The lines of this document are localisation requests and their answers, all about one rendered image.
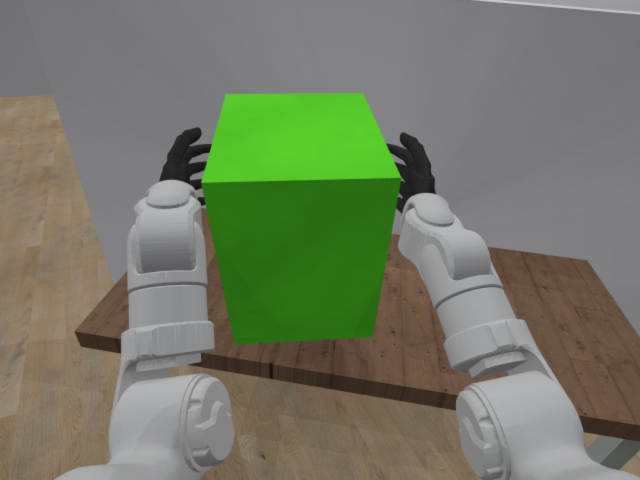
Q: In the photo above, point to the carton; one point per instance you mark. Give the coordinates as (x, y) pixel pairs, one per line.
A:
(301, 192)

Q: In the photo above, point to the robot left upper arm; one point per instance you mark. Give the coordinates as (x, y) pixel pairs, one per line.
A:
(174, 428)

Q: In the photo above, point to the robot left hand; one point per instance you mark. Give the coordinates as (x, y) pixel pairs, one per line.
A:
(177, 167)

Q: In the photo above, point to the table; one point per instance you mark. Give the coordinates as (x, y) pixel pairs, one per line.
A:
(586, 340)

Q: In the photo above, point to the robot right hand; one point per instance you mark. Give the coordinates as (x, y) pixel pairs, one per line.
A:
(417, 171)

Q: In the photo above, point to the left robot forearm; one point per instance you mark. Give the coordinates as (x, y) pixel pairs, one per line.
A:
(166, 279)

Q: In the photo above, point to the robot right upper arm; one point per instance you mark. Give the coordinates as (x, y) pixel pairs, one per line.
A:
(521, 427)

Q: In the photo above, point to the right robot forearm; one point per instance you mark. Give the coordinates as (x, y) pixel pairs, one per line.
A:
(482, 333)

